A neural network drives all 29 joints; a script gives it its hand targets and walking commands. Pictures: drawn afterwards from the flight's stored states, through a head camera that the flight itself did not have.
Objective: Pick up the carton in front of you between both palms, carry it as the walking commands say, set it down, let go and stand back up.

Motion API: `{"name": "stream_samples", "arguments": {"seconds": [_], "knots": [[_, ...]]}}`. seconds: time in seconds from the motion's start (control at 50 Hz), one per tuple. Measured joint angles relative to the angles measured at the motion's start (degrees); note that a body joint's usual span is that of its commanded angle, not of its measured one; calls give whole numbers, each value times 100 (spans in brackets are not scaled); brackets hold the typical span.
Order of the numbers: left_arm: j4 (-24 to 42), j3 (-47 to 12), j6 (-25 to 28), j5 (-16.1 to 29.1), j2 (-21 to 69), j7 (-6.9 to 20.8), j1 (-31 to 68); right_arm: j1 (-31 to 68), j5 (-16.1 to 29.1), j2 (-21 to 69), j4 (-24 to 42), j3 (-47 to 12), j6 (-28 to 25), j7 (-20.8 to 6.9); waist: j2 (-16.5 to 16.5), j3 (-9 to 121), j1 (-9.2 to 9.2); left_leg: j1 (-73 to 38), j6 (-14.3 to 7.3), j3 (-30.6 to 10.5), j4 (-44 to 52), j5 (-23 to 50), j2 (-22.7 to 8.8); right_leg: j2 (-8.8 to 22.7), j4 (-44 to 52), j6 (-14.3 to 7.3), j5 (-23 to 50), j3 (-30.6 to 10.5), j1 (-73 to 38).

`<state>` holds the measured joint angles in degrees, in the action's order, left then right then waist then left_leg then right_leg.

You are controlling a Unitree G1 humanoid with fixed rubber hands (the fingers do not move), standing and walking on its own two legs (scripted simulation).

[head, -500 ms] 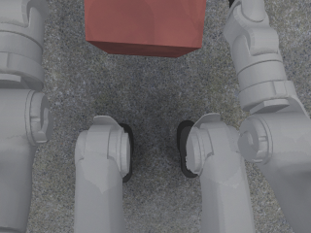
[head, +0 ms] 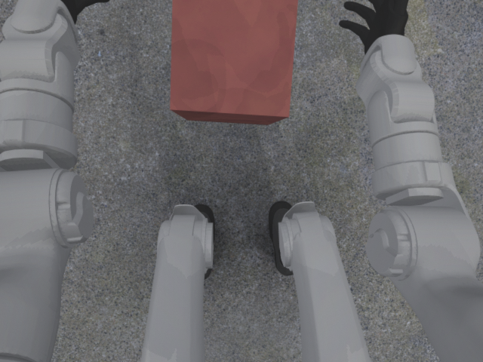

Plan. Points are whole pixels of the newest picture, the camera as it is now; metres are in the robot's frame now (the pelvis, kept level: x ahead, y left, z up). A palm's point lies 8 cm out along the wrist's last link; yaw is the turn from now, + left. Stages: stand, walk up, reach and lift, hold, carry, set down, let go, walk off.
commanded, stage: set down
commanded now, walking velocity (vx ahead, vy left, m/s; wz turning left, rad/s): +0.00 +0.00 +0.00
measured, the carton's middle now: (231, 71) +0.55 +0.03 -0.39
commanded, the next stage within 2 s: let go in 0.34 s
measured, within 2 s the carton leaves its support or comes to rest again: neither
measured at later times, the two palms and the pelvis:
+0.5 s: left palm out of the picture +0.54 +0.25 +0.03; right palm out of the picture +0.52 -0.16 +0.02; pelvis +0.03 +0.00 +0.14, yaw +2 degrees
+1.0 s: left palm out of the picture +0.38 +0.24 +0.13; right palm out of the picture +0.37 -0.22 +0.13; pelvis +0.10 -0.01 +0.23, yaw +3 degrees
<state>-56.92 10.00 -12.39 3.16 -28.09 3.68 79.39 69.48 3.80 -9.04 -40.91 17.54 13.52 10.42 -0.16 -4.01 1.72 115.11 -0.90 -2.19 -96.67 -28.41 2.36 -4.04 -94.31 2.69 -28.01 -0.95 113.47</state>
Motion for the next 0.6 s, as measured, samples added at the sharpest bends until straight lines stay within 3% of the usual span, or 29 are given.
{"name": "stream_samples", "arguments": {"seconds": [0.42,0.52,0.6], "knots": [[-162,765,345,-619,332,354,-757,-858,-599,390,135,204,-220,-227,60,504,41,-2163,56,-46,2911,813,27,91,2809,-93,790,-150,-2100],[108,903,420,-890,587,269,-1334,-1472,-836,376,277,65,-328,-401,55,536,-1,-2729,60,-48,3528,1010,26,116,3405,-110,980,-182,-2653],[680,865,495,-1010,925,74,-2359,-2403,-953,268,524,-294,-451,-621,68,567,-53,-3364,61,-42,4057,1139,39,153,3891,-134,1091,-212,-3265]]}}
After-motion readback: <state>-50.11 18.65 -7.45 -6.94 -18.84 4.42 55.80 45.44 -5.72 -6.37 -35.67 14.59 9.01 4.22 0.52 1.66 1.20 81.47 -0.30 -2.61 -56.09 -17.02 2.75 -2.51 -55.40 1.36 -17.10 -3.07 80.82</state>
